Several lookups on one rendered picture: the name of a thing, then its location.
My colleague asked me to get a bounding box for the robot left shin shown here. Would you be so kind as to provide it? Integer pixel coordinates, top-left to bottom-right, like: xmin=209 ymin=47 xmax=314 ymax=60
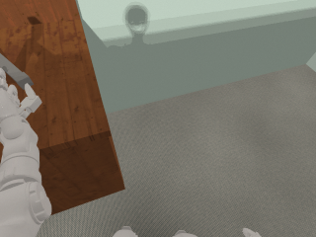
xmin=121 ymin=226 xmax=131 ymax=230

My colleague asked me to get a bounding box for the robot left upper arm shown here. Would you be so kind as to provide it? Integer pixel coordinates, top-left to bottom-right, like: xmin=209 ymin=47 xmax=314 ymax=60
xmin=0 ymin=181 xmax=52 ymax=237

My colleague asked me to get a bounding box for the robot left forearm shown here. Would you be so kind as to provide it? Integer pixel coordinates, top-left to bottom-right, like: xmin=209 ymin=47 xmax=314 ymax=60
xmin=0 ymin=116 xmax=41 ymax=192

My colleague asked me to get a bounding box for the counter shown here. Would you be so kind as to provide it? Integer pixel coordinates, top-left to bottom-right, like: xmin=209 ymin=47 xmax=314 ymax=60
xmin=0 ymin=0 xmax=125 ymax=215

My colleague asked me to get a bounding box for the tap lever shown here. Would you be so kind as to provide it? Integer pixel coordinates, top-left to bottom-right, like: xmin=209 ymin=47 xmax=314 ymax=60
xmin=0 ymin=53 xmax=34 ymax=90

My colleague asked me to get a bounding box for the left robot hand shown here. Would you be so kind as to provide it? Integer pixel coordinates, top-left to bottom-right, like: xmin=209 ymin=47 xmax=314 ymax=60
xmin=0 ymin=67 xmax=42 ymax=122

